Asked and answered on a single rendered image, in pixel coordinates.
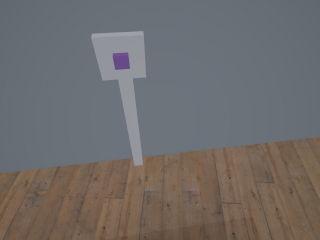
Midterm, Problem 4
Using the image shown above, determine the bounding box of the panel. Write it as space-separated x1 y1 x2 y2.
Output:
91 31 146 166

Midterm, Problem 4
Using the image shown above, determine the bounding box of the button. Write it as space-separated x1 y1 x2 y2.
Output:
112 52 130 70

